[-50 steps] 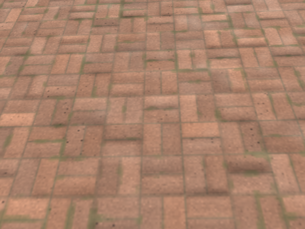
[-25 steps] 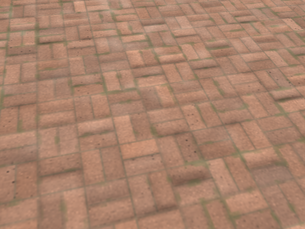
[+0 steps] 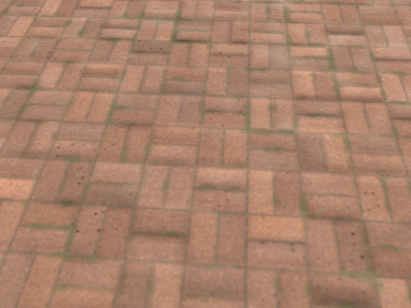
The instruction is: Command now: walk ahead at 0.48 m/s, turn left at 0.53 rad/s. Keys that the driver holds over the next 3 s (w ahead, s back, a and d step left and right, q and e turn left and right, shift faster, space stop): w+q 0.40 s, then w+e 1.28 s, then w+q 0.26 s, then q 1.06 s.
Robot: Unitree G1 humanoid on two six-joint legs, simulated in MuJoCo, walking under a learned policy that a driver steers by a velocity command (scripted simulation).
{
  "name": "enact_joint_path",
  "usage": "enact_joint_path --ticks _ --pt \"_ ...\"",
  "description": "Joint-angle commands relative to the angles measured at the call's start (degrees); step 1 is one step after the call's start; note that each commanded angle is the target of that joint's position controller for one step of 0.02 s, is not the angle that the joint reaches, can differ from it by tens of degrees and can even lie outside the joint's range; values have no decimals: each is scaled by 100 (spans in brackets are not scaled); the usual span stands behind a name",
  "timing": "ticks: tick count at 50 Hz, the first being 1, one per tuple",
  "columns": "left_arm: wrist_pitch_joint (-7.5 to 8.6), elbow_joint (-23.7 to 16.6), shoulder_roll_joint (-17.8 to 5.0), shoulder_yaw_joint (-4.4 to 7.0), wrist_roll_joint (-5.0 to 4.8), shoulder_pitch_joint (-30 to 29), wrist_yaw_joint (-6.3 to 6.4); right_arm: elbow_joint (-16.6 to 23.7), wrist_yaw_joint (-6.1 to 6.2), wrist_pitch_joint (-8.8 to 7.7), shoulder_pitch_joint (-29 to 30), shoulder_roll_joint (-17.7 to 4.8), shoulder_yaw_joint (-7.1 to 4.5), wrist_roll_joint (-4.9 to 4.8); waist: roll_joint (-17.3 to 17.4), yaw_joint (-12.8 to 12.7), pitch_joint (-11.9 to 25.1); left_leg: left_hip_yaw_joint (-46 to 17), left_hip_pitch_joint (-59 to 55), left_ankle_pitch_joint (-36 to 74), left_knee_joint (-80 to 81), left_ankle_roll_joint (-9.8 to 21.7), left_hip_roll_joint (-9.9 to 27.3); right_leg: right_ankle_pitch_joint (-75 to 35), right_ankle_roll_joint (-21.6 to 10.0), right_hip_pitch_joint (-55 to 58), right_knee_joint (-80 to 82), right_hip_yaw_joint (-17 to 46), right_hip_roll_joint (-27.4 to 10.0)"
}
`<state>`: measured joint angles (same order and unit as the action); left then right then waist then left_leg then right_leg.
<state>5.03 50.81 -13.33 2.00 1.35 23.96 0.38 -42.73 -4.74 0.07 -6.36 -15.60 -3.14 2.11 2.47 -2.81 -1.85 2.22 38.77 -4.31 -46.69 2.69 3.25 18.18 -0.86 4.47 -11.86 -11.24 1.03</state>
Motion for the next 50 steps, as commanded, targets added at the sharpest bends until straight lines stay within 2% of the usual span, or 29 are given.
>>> enact_joint_path --ticks 1,3,4,5,6,7,8,9,10,11,12,14,17,20,23,28,30,31,33,34,35,36,37,38,39,41,44,47,50 --pt "66 -220 -863 177 -12 -113 44 606 -54 -67 694 -123 54 18 -723 72 -473 403 -367 -4 805 224 -123 -3508 -572 -398 161 158 -1523" --pt "9 -146 -1038 206 -10 -73 83 583 13 -57 465 -231 13 41 -796 228 -184 650 -930 -465 990 485 -474 -5406 -487 -44 -623 -63 -1576" --pt "-47 -120 -1150 232 7 -69 103 492 56 -68 79 -337 -35 46 -835 417 106 717 -1408 -764 1041 634 -698 -6165 -469 61 -1357 -142 -1586" --pt "-106 -121 -1241 252 7 -62 118 308 104 -108 -594 -482 -114 61 -817 704 526 647 -2255 -887 1251 793 -891 -6154 -444 -127 -2386 -171 -1586" --pt "-134 -185 -1242 243 19 -97 112 -3 194 -144 -1527 -733 -243 116 -534 1130 1050 332 -3617 -915 1585 995 -863 -5121 -317 -907 -3852 -255 -1435" --pt "-119 -482 -639 108 -34 186 20 -12 300 -130 -1780 -1375 -419 133 619 930 1678 -2037 -5334 -1913 1816 1539 757 -1139 -55 -2942 -5884 -227 -863" --pt "-71 -809 -773 141 -33 -91 -36 173 308 -87 -1710 -1682 -482 -60 876 886 2252 -4873 -5882 -1603 2798 2155 1740 1365 107 -4222 -7178 814 88" --pt "-31 -965 -945 175 -11 -828 -58 69 358 -47 -1620 -1541 -470 -129 204 995 1538 -4098 -5517 -1209 3007 1956 1496 714 52 -4813 -7217 1411 -265" --pt "37 -981 -835 109 -54 -866 -66 8 412 -65 -1352 -1245 -395 -158 -35 749 773 -3275 -4629 -536 3033 1790 1362 162 23 -4753 -6743 1331 -532" --pt "45 -889 -790 101 -15 -778 -52 7 431 -105 -1115 -991 -323 -150 -308 468 388 -2726 -3887 151 3080 1529 1018 -14 26 -4380 -6177 1321 -716" --pt "-40 -866 -779 97 88 -666 -48 19 446 -145 -918 -849 -273 -183 -302 244 244 -2337 -3347 664 3139 1408 732 -2 91 -3994 -5876 1347 -795" --pt "-246 -823 -720 88 188 -478 -87 45 419 -249 -849 -734 -223 -207 -209 70 363 -1964 -2919 1235 3239 1397 477 40 219 -3567 -5565 1292 -806" --pt "-372 -982 -609 70 175 -887 -128 -41 402 -324 -1109 -873 -265 -204 -159 138 201 -1827 -2684 928 3463 1334 259 -456 367 -3824 -4938 1167 -794" --pt "-382 -1237 -641 74 155 -1693 -131 -143 415 -319 -1535 -869 -271 -210 -31 427 -50 -2001 -2965 632 3574 1195 212 -1141 452 -4398 -4135 1183 -758" --pt "-334 -1275 -554 29 127 -2044 -186 -300 441 -371 -1872 -720 -207 -220 56 622 -39 -1728 -3533 1184 3556 963 224 -1816 346 -4477 -3309 1090 -692" --pt "-255 -1498 -542 -24 34 -2785 -266 -502 513 -439 -2243 -741 -141 -107 91 888 -218 -1452 -4311 2048 3501 811 498 -1886 -39 -4395 -2425 826 -474" --pt "-230 -1486 -611 -3 17 -2658 -286 -560 561 -444 -2137 -802 -131 -54 145 723 -258 -1273 -4489 2628 3388 732 656 -1517 -273 -4023 -2124 803 -323" --pt "-223 -1393 -660 23 7 -2375 -274 -561 585 -453 -1997 -840 -124 -41 175 552 -166 -1105 -4482 3445 3140 642 654 -1266 -401 -3541 -1993 745 -151" --pt "-200 -1010 -861 134 -13 -1242 -181 -613 601 -442 -1887 -952 -131 18 166 56 420 -805 -4572 5011 1782 495 560 -827 -650 -2266 -1811 607 309" --pt "-156 -758 -959 193 36 -371 -121 -602 601 -440 -1795 -955 -115 -4 34 -374 844 -569 -4055 4574 609 410 410 -1045 -840 -1114 -1519 808 164" --pt "-148 -645 -1458 329 150 435 -47 -390 585 -480 -1928 -656 -13 -104 -669 -532 1523 -276 -2633 2607 -1260 229 11 -566 -1332 448 -1511 2622 -1131" --pt "-193 -570 -1725 426 96 343 -97 -361 522 -487 -2360 -424 12 -134 -1736 -100 1778 -161 -800 -2350 -2921 -5 -1073 -999 -2123 1327 -853 5350 -2241" --pt "-230 -602 -1332 361 -131 -117 -175 -297 529 -502 -1836 -729 -10 50 -793 -11 1155 -787 -297 -2026 -3070 94 -662 -526 -1940 805 -539 5300 -1952" --pt "-248 -691 -1134 326 -144 -542 -186 -178 486 -553 -1389 -755 -4 3 -488 80 512 -748 -204 -1497 -2844 76 -394 -688 -1828 23 -435 4399 -1796" --pt "-243 -702 -964 289 -93 -702 -188 -110 461 -575 -1146 -710 25 1 -234 149 231 -678 -307 -1286 -2540 52 -217 -1254 -1690 -485 -315 3916 -1525" --pt "-199 -579 -841 241 -116 -667 -152 -46 426 -438 -1177 -600 64 77 -333 399 114 -629 -656 -1256 -2063 -120 -37 -2124 -1499 -1090 -177 3281 -1108" --pt "-121 -470 -1000 296 -157 -425 -134 43 391 -275 -1054 -435 124 106 -462 437 161 -432 -654 -1218 -1529 -366 21 -2488 -1533 -1380 -23 2934 -873" --pt "-145 -402 -1064 330 -160 -158 -105 332 378 -243 -231 -396 161 88 -494 242 -82 -282 -299 -557 -642 -556 77 -2310 -1412 -1521 160 2843 -673" --pt "-172 -328 -1076 361 -166 171 -90 524 350 -260 410 -328 209 47 -574 -21 -35 -249 -269 155 213 -601 -20 -2568 -1159 -1257 -24 2818 -529"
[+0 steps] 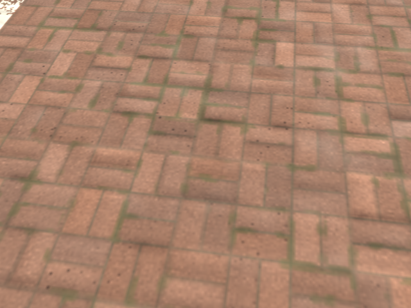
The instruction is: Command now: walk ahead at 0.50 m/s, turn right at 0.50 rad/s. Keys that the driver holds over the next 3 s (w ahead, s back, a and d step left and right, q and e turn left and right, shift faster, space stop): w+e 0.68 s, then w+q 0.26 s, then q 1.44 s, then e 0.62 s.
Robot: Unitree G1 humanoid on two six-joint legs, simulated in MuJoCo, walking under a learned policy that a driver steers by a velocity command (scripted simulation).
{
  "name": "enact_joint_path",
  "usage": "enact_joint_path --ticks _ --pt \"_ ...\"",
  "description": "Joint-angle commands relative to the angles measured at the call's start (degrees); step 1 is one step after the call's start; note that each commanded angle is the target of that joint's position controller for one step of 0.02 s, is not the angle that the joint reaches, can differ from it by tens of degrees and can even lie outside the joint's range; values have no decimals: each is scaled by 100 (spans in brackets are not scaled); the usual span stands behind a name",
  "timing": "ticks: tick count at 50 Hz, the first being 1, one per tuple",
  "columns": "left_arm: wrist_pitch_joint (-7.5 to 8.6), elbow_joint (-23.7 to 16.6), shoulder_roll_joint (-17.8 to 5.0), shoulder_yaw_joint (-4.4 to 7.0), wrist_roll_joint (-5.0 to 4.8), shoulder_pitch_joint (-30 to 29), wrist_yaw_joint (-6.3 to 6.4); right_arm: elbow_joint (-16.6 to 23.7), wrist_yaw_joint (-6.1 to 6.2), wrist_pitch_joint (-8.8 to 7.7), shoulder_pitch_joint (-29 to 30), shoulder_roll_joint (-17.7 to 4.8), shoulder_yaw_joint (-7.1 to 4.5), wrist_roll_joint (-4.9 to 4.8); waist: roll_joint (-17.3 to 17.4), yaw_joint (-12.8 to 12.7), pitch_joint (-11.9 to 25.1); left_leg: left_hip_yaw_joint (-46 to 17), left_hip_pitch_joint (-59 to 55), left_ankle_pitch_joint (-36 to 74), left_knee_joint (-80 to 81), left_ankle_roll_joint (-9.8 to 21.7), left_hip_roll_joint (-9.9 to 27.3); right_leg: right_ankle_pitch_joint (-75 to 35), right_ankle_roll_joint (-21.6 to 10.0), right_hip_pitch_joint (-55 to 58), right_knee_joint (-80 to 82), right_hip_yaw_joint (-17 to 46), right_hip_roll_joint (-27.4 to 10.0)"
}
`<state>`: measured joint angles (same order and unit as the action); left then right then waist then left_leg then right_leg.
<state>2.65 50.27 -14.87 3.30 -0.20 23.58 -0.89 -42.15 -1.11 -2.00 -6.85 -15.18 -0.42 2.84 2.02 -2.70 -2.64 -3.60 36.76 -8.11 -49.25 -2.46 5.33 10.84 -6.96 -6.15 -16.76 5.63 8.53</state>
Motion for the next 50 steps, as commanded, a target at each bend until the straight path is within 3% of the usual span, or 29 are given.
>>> enact_joint_path --ticks 1,4,6,8,9,10,11,12,13,14,15,16,18,21,24,28,32,35,36,37,38,39,40,41,42,44,47,50 --pt "57 -251 -930 239 -2 325 51 522 -21 -65 638 -361 -50 -44 -548 -113 73 331 -59 656 673 -78 -273 -1965 -510 -54 378 1173 -1282" --pt "24 -231 -949 255 65 545 92 689 -24 -116 1090 -386 -19 -92 -589 -277 95 322 -81 670 1158 -18 -432 -2396 -486 330 65 1383 -1366" --pt "11 -278 -1003 276 106 489 135 757 -13 -162 1142 -468 -26 -114 -639 -225 105 221 -356 489 1500 78 -507 -2523 -421 461 -160 1606 -1481" --pt "13 -397 -1104 306 122 122 163 620 28 -212 598 -640 -86 -135 -703 106 214 170 -1344 109 1929 235 -638 -2761 -227 204 -517 1724 -1488" --pt "37 -438 -1150 313 110 -27 138 431 84 -251 2 -772 -149 -136 -628 378 473 222 -2203 -19 2155 345 -762 -3109 -112 28 -1067 1682 -1326" --pt "85 -456 -1065 286 48 -84 79 271 164 -330 -722 -999 -236 -78 -281 749 919 -69 -3353 -20 2431 542 -398 -2818 32 -377 -2133 1388 -970" --pt "145 -633 -615 160 -3 5 58 249 275 -349 -1665 -1414 -341 45 430 1024 1825 -1484 -4631 -1275 2574 826 1066 -970 128 -1037 -3695 818 -644" --pt "101 -779 -376 111 -98 680 62 285 283 -235 -1391 -1776 -435 60 1612 515 2046 -3987 -5303 -1721 3286 1429 2125 2317 248 -2649 -4837 204 95" --pt "-13 -560 -824 155 114 554 116 300 250 -167 -1095 -1259 -398 -40 669 408 1333 -3922 -4630 -2285 3282 1468 1963 1852 221 -3121 -5342 142 -515" --pt "-43 -563 -855 174 163 101 56 360 220 -168 -799 -754 -278 -88 77 423 696 -2946 -3932 -1964 3382 1336 1624 1287 249 -3052 -5271 93 -692" --pt "-60 -602 -730 158 159 -130 5 321 194 -186 -658 -567 -228 -75 -17 357 364 -2127 -3451 -1123 3542 1218 1326 992 313 -2931 -5080 27 -846" --pt "-109 -620 -681 160 209 -241 -49 260 203 -220 -693 -529 -214 -77 207 316 251 -1554 -3208 -541 3634 1114 1110 884 363 -2825 -4936 -35 -973" --pt "-225 -651 -598 143 241 -263 -138 109 179 -323 -855 -535 -225 -136 448 232 252 -871 -3022 445 3731 1050 910 727 431 -2691 -4896 -135 -1026" --pt "-289 -850 -503 106 237 -720 -225 -28 137 -422 -1044 -585 -273 -201 356 221 218 -304 -3140 1047 3925 1130 945 300 499 -3119 -4825 -184 -1124" --pt "-290 -1069 -440 60 233 -1307 -286 -168 130 -406 -1224 -583 -294 -189 291 302 42 251 -3242 1388 4049 1135 866 -244 581 -3510 -4350 -302 -1186" --pt "-236 -1324 -260 -67 209 -2079 -373 -331 127 -383 -1406 -644 -321 -185 284 467 -117 928 -3284 1671 4026 1000 717 -987 513 -3178 -2988 -704 -1165" --pt "-224 -1561 -286 -108 251 -2603 -406 -546 186 -302 -1759 -802 -365 -176 261 600 -228 1234 -3876 2357 3743 905 934 -568 232 -2932 -2149 -1112 -1048" --pt "-207 -1486 -382 -56 319 -2211 -312 -705 244 -187 -1932 -986 -382 -155 395 372 134 1505 -4164 4790 2537 833 1008 338 -123 -1963 -1788 -1358 -531" --pt "-155 -1286 -465 3 346 -1574 -259 -767 244 -146 -2011 -1005 -361 -157 363 98 486 1529 -4000 4984 1714 827 1012 378 -280 -1123 -1506 -1267 -340" --pt "-93 -933 -591 88 403 -590 -175 -746 229 -131 -1957 -921 -309 -183 129 -359 987 1641 -3258 4149 566 744 882 56 -452 319 -1093 -969 -437" --pt "-74 -822 -1158 231 493 78 -59 -436 140 -162 -2105 -359 -149 -324 -877 -487 1837 1689 -1299 1171 -1387 519 418 781 -937 2337 -923 1217 -2153" --pt "-123 -862 -1497 312 257 141 -4 -318 119 -144 -2130 -488 -213 -324 -1284 -386 2394 1051 -197 -2308 -2966 392 -512 -168 -1461 2729 -181 3557 -3462" --pt "-139 -819 -1330 292 143 -103 62 -256 147 -118 -1449 -829 -324 -264 -401 -449 1701 282 182 -1733 -3111 450 -266 -936 -1275 2179 -240 2504 -3133" --pt "-80 -721 -1032 202 155 -383 100 -216 118 -176 -1267 -587 -252 -342 -409 -237 926 136 118 -1402 -2758 504 -152 -1499 -1086 1286 -121 1587 -2893" --pt "-17 -656 -736 112 170 -612 95 -344 94 -170 -1396 -509 -249 -332 -253 38 511 101 -175 -1224 -2194 532 16 -1684 -742 634 98 956 -2570" --pt "107 -596 -421 3 142 -933 91 -621 38 19 -1827 -417 -265 -156 -509 388 254 82 -786 -981 -1719 473 56 -1665 -380 -122 450 209 -2188" --pt "272 -421 -477 21 118 -749 77 -662 -68 133 -1709 -278 -308 -155 -539 451 138 95 -588 -488 -1534 450 -19 -1768 -280 -184 789 -260 -2073" --pt "317 -297 -428 -4 117 -654 113 -552 -64 143 -1237 -196 -322 -145 -539 439 -140 211 -224 40 -1037 345 -84 -3418 -170 -128 688 -899 -2008"
Over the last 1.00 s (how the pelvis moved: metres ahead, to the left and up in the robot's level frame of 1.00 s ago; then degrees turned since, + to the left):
0.58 0.08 0.01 4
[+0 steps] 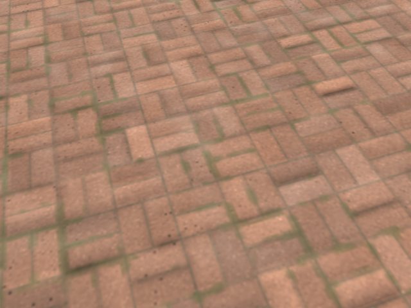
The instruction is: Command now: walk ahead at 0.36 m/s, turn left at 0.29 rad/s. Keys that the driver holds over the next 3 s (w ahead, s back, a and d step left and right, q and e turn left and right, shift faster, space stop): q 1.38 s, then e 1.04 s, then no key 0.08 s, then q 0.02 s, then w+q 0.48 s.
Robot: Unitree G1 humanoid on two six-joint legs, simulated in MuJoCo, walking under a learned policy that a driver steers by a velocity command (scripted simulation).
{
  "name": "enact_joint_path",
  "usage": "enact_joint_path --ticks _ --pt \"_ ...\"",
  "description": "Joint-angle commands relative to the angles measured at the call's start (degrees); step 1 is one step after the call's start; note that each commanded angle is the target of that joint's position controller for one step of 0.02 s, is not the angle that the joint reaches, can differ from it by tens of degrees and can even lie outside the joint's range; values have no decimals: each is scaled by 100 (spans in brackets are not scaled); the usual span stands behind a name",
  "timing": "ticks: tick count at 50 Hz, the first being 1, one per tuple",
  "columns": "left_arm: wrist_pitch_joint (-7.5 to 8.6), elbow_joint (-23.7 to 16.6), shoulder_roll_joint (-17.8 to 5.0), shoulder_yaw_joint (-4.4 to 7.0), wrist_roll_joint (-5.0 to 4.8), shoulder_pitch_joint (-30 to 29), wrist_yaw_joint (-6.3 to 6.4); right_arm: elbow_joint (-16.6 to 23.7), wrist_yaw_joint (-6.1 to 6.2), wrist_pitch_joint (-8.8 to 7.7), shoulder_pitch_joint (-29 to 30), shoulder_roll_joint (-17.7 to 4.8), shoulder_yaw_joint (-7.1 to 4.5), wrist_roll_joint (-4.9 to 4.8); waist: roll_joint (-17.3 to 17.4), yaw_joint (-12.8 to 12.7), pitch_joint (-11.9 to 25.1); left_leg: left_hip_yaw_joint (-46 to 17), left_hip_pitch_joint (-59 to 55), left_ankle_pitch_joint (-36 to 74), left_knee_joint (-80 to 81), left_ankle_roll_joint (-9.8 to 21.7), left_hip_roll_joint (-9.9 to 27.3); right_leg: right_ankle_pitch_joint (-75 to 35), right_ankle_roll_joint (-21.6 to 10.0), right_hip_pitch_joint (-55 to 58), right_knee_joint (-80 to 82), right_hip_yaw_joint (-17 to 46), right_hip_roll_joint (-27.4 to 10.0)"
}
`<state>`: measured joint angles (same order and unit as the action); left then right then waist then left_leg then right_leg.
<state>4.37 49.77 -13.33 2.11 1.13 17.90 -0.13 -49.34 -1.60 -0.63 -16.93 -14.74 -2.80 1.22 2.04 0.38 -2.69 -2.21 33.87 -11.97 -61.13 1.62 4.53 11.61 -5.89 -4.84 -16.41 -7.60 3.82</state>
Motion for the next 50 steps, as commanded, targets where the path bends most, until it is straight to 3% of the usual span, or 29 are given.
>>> enact_joint_path --ticks 1,4,7,10,11,12,13,14,15,16,17,18,19,22,28,34,37,38,39,40,41,42,43,45,50 --pt "139 -234 -561 101 -29 -124 57 220 -16 -5 -94 -199 -70 21 -585 144 -148 186 34 618 481 -81 -29 -3846 -232 -260 566 202 -1475" --pt "95 -156 -583 83 -70 -56 129 399 -57 -25 476 -22 20 22 -715 -36 -129 591 -295 1160 1667 -44 -158 -4162 -145 -144 329 -228 -1375" --pt "11 -7 -693 113 -64 203 214 507 -83 -25 625 -33 38 79 -742 -143 19 847 -501 1069 2274 111 -361 -4610 -123 386 -178 -311 -1537" --pt "-91 -21 -880 190 -61 50 303 437 -48 -57 59 -261 -55 142 -815 110 324 939 -1130 281 2580 440 -703 -5473 -80 587 -1385 -319 -1684" --pt "-136 -61 -918 210 -60 -36 307 338 -17 -111 -358 -366 -113 163 -692 294 568 878 -1587 373 2958 579 -814 -5117 -24 520 -2226 -328 -1626" --pt "-165 -118 -980 233 -95 -120 283 249 43 -197 -859 -595 -197 208 -282 641 866 491 -2375 1714 3676 809 -606 -3833 205 72 -3595 -442 -1335" --pt "-169 -352 -470 117 -31 245 238 298 111 -229 -853 -1300 -361 146 857 284 1323 -1218 -3676 5511 3032 1328 949 976 451 -1392 -5333 -456 -587" --pt "-270 -472 -472 109 -94 524 205 352 133 -126 -952 -1601 -482 -132 1229 256 2237 -3054 -4502 6214 3429 2510 1815 2639 628 -2520 -6660 542 229" --pt "-326 -404 -625 103 27 349 199 524 153 -20 -572 -1364 -462 -252 245 272 1941 -2619 -4019 4773 3731 2436 1702 2251 644 -2750 -6690 1036 -268" --pt "-329 -483 -659 118 13 -87 187 597 191 61 -139 -973 -351 -212 -45 210 1093 -2243 -3204 3634 4007 2209 1395 1860 666 -2899 -6402 1008 -410" --pt "-340 -518 -666 134 33 -328 201 597 211 118 120 -689 -258 -152 -329 49 536 -1921 -2580 3025 4242 1864 1037 1598 704 -2884 -5881 1004 -562" --pt "-414 -567 -668 141 89 -351 202 610 232 139 230 -591 -234 -159 -223 -52 391 -1655 -2215 2725 4350 1641 748 1399 744 -2678 -5450 1022 -641" --pt "-511 -518 -605 131 119 -206 197 615 225 140 293 -585 -229 -115 -107 -120 471 -1465 -2003 2606 4389 1500 564 1256 773 -2402 -5268 964 -584" --pt "-633 -530 -476 105 60 -97 193 635 165 86 287 -833 -310 -53 28 -161 740 -1374 -1909 2316 4387 1320 332 1098 844 -2207 -4733 939 -483" --pt "-712 -790 -606 145 30 -768 237 717 173 242 228 -966 -393 -14 445 143 600 -2107 -1965 -566 4743 1111 204 946 916 -2498 -3713 1089 -444" --pt "-581 -885 -620 117 -74 -794 279 768 135 298 298 -990 -442 44 541 187 588 -2663 -2010 -353 4581 1037 188 1204 718 -1947 -2738 1146 -162" --pt "-491 -810 -635 107 -143 -278 318 791 99 338 502 -971 -449 0 598 -55 603 -2865 -1764 13 4450 808 57 1105 492 -1027 -1498 1093 47" --pt "-452 -745 -659 117 -124 7 354 812 109 346 619 -941 -440 -64 520 -244 560 -2771 -1462 -298 4326 567 -141 667 414 -462 -595 1069 18" --pt "-419 -764 -1020 198 -48 10 408 856 134 330 532 -708 -378 -127 -78 -166 480 -2362 -969 -1195 3807 201 -593 895 248 -47 251 1764 -715" --pt "-439 -974 -1651 329 52 -316 417 993 158 295 446 -437 -326 -221 -1421 -28 474 -982 -104 -1761 2330 -123 -1567 1400 -351 105 776 3572 -2301" --pt "-469 -1065 -1572 317 118 -748 373 873 196 265 440 -920 -436 52 -1063 30 162 -509 -16 -1884 1052 -194 -1371 528 -748 -726 663 3597 -2682" --pt "-457 -1123 -1140 201 89 -846 347 816 166 262 408 -1019 -484 85 -748 153 184 -548 -390 -1668 392 -212 -1154 -335 -771 -1006 426 3114 -2428" --pt "-446 -1144 -891 132 49 -1071 318 709 128 294 223 -946 -479 80 -615 319 134 -505 -474 -1357 -43 -225 -1119 -871 -587 -1057 254 2437 -2008" --pt "-445 -1245 -824 105 31 -1165 313 579 29 401 -38 -869 -451 59 -1004 327 254 -320 -279 -1108 -686 -323 -1098 -1686 -413 -625 5 1671 -1574" --pt "-452 -1050 -1005 205 28 -268 290 824 -70 484 624 -710 -324 -30 -1029 -219 353 -47 150 -1212 4 -585 -839 -2847 -574 599 -366 1357 -1767"
Over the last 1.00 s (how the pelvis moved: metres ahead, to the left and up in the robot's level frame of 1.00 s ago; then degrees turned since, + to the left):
0.50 -0.11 0.00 -23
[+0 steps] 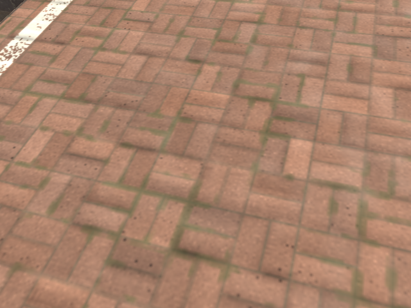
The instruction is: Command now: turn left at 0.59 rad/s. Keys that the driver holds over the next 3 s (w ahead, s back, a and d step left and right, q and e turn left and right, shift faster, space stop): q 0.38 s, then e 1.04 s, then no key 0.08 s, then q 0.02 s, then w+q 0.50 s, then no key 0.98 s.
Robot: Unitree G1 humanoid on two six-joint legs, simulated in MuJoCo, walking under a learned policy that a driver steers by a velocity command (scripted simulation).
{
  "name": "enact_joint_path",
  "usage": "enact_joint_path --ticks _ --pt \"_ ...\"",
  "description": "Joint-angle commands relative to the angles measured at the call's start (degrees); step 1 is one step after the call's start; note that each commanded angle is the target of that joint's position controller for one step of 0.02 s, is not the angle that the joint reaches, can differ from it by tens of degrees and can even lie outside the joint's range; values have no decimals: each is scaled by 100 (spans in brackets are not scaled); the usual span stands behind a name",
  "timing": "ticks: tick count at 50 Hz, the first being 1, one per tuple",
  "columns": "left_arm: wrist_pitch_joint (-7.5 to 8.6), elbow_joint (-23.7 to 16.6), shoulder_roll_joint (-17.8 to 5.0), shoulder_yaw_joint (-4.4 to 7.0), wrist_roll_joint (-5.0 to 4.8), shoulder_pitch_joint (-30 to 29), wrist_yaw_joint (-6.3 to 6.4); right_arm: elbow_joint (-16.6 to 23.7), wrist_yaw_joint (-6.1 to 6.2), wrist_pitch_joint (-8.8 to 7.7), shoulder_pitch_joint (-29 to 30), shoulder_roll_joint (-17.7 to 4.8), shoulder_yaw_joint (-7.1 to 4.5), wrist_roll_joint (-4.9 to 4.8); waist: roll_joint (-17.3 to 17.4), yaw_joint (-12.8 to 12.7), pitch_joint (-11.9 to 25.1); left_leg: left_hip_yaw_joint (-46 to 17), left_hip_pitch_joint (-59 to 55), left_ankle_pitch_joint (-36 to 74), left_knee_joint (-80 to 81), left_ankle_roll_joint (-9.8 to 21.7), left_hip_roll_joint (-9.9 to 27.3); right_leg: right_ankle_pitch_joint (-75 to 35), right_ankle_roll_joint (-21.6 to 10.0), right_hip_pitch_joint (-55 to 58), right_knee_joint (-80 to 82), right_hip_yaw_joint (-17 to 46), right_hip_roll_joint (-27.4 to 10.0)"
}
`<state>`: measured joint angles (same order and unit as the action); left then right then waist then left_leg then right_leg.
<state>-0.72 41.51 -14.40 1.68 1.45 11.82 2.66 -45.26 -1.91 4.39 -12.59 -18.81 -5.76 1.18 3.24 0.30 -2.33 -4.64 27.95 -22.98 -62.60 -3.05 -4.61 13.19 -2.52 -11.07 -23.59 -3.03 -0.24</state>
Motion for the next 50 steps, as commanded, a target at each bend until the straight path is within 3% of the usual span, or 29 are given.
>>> enact_joint_path --ticks 1,8,10,11,12,13,14,15,16,17,19,21,26,29,32,34,35,36,37,38,39,40,43,47,50 --pt "56 -198 -944 271 1 409 3 452 -52 -5 264 -284 -9 -35 -1201 -257 338 240 684 -166 357 -124 119 -3053 -933 1312 319 871 -1423" --pt "41 -160 -1170 382 33 224 -158 678 -85 1 453 -196 105 -132 -1457 -252 448 810 -724 -367 2001 190 262 -3039 -858 737 19 377 -1621" --pt "15 -131 -1231 409 -6 174 -183 697 -71 -39 350 -195 110 -129 -1433 -156 488 907 -1113 -93 2706 330 226 -2858 -728 621 -253 289 -1666" --pt "-8 -120 -1234 414 -60 94 -184 654 -44 -84 179 -174 115 -84 -1275 14 519 935 -1559 478 3448 425 178 -2481 -527 373 -584 104 -1599" --pt "-25 -57 -1182 412 -66 240 -192 609 20 -158 24 -305 92 -2 -808 129 576 567 -2168 1190 4236 521 265 -1705 -181 -113 -1144 -138 -1466" --pt "-71 -178 -831 331 2 458 -218 646 85 -254 -113 -919 -27 80 723 52 626 -1361 -2976 2122 4733 815 1645 635 242 -1417 -2624 -634 -890" --pt "-161 -590 -608 231 11 -69 -132 657 80 -270 -434 -1565 -204 -33 1332 288 512 -2666 -2655 4275 4441 1858 2754 2496 434 -2348 -3451 -224 9" --pt "-223 -531 -830 267 14 -233 -93 580 87 -267 -645 -1268 -172 -100 515 430 537 -2252 -2712 4359 4336 2116 2553 2353 451 -2390 -4012 320 -196" --pt "-231 -446 -826 282 -65 -200 -118 589 121 -254 -300 -940 -59 -107 354 209 233 -1760 -2457 3987 4359 1989 2159 1866 437 -2405 -4095 443 -260" --pt "-192 -346 -870 301 -100 -105 -141 648 161 -224 131 -733 11 -82 289 -4 54 -1383 -2243 3559 4423 1699 1716 1372 437 -2317 -3849 517 -330" --pt "-182 -230 -982 342 27 102 -189 701 218 -224 318 -605 58 -113 482 -90 258 -1133 -2316 3841 4373 1533 1340 928 498 -2117 -3861 440 -233" --pt "-216 -87 -891 319 -22 343 -237 673 209 -273 250 -502 110 -107 280 -120 547 -919 -2439 4093 4370 1527 1349 764 534 -1902 -3804 348 -173" --pt "-312 68 -550 173 -52 159 -264 397 275 -373 111 -134 346 27 363 45 362 -697 -2122 3013 4668 1406 1389 711 456 -1078 -2294 358 -222" --pt "-304 157 -616 166 -94 101 -251 231 311 -388 104 -371 341 88 412 114 160 -714 -1831 2560 4596 1410 1488 874 306 -566 -1625 302 -28" --pt "-219 186 -684 177 -119 204 -230 151 365 -350 179 -601 269 6 264 5 115 -820 -1921 3025 4212 1475 1672 956 169 -485 -1205 242 90" --pt "-109 221 -604 134 -101 353 -215 97 414 -329 217 -636 227 -56 54 -174 144 -683 -1882 3136 3848 1265 1593 48 64 -98 -197 296 65" --pt "-45 219 -770 162 -52 388 -200 126 436 -346 203 -587 221 -46 -174 -156 226 -563 -1702 2772 3536 1059 1401 -583 -41 169 39 793 -180" --pt "14 213 -1208 251 7 577 -186 262 435 -351 156 -421 232 -24 -943 -19 371 -53 -1304 1974 2702 808 800 -1945 -309 456 170 1903 -984" --pt "4 259 -1491 368 -127 540 -228 313 455 -293 354 -187 281 -41 -1681 -106 139 586 -707 208 2182 522 -41 -3109 -1060 284 329 2888 -1693" --pt "22 281 -1266 323 -91 776 -260 341 458 -251 509 -246 276 -9 -1556 -302 175 363 -294 -1039 1206 472 -51 -3195 -1475 442 611 3272 -1985" --pt "13 292 -1227 341 -96 702 -252 317 417 -237 505 -227 262 -17 -1213 -227 165 196 -180 -1010 641 446 33 -2822 -1525 397 639 2995 -1787" --pt "-33 249 -1161 350 -88 434 -226 279 382 -227 468 -206 255 -37 -964 -90 96 128 -124 -748 456 386 139 -2460 -1355 281 609 2649 -1465" --pt "-130 152 -1027 372 -106 127 -198 270 322 -236 423 -172 271 -23 -1019 -32 224 265 -135 -291 981 184 167 -2035 -987 401 515 2157 -854" --pt "-191 199 -1188 482 -87 347 -230 415 343 -270 564 -119 322 -75 -1115 -256 452 293 -405 -199 1861 124 128 -1891 -999 478 331 2472 -878" --pt "-234 111 -1270 530 -67 37 -288 421 387 -325 271 -214 311 -99 -1252 -142 533 316 -1081 -22 2677 216 25 -1925 -814 101 214 2753 -792"
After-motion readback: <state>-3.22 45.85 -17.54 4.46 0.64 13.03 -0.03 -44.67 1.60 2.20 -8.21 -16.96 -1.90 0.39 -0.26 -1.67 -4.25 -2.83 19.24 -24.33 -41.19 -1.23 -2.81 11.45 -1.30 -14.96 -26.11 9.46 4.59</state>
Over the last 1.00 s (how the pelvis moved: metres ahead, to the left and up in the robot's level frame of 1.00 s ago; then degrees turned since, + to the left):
0.17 -0.03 0.00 35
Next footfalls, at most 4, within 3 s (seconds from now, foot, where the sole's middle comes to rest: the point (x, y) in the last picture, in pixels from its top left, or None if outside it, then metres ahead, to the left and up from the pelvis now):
0.26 left None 0.00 0.12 -0.78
0.70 right None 0.04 -0.07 -0.78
1.06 left None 0.02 0.15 -0.78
1.50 right None -0.03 -0.06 -0.78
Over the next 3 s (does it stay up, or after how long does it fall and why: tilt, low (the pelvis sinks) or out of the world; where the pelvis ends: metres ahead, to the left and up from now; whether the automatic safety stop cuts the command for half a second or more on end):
stays up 0.28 0.05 0.00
